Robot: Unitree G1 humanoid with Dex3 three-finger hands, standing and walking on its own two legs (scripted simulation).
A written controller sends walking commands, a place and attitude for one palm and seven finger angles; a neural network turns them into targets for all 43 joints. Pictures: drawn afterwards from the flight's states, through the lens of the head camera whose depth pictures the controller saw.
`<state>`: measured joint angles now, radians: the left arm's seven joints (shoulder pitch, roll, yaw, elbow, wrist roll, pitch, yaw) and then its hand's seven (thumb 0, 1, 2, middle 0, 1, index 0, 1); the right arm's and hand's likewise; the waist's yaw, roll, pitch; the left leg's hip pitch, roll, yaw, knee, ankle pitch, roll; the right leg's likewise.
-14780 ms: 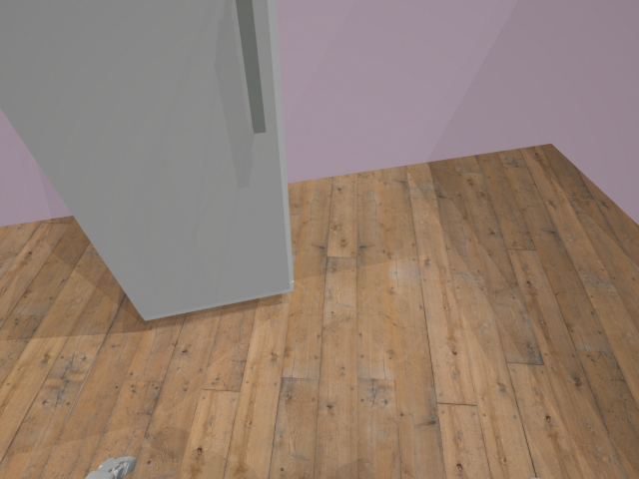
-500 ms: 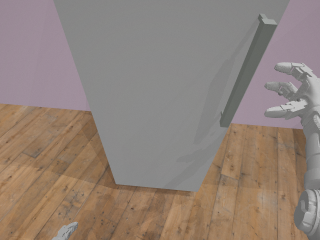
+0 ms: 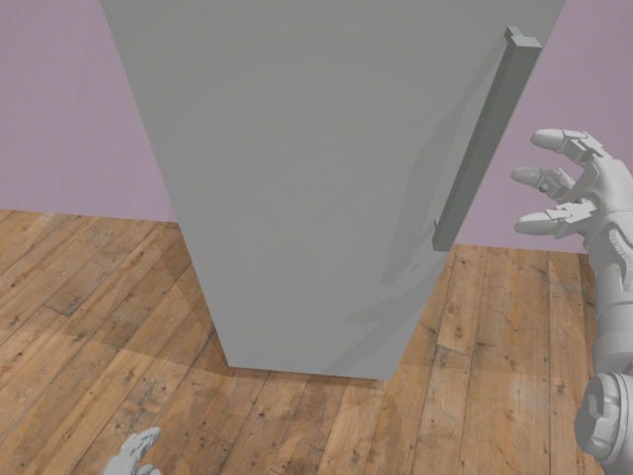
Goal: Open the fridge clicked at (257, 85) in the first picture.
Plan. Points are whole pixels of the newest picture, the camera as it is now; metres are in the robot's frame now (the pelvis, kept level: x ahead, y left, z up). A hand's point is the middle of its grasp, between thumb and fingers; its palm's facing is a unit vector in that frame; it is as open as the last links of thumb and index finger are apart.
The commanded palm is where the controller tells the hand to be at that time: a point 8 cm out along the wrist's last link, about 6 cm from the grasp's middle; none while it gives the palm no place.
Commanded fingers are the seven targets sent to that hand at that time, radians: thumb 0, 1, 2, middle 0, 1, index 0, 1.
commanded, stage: move the hooked fingers beside the handle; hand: right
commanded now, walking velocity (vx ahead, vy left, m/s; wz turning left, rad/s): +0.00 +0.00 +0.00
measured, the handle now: (470, 158) +0.49 -0.14 +0.17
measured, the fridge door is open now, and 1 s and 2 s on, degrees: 0 0 0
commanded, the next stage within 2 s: feel for the door with the fingertips in 1.82 s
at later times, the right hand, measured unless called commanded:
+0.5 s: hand (540, 191) +0.43 -0.21 +0.18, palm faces +0.02 +1.00 +0.00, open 14.0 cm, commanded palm +0.40 -0.26 +0.19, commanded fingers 0.00 0.50 -0.30 0.30 1.20 0.30 1.20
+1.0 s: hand (544, 177) +0.44 -0.22 +0.19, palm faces -0.01 +1.00 +0.02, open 14.0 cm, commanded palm +0.40 -0.27 +0.18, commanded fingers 0.00 0.50 -0.30 0.30 1.20 0.30 1.20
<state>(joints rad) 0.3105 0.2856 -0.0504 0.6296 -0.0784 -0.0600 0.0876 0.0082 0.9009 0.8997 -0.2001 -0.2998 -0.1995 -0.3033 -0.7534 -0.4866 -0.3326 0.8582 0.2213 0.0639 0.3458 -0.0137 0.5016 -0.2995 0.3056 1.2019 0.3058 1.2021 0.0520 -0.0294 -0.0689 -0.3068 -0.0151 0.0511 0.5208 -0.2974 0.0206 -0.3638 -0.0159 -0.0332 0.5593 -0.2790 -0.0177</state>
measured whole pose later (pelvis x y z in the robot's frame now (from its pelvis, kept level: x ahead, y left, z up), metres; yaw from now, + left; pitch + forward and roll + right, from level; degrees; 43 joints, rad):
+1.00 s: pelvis +0.00 +0.00 +0.00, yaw +0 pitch +5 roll +1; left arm 0.34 0.29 -0.04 0.65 -0.08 -0.05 0.09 0.01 0.90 0.90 -0.20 -0.30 -0.20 -0.30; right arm -0.76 -0.51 -0.34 0.85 0.21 0.04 0.34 -0.01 0.50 -0.30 0.31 1.20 0.31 1.20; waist 0.06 -0.03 -0.07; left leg -0.30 -0.03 0.05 0.51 -0.30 0.03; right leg -0.36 -0.03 -0.03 0.56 -0.28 -0.01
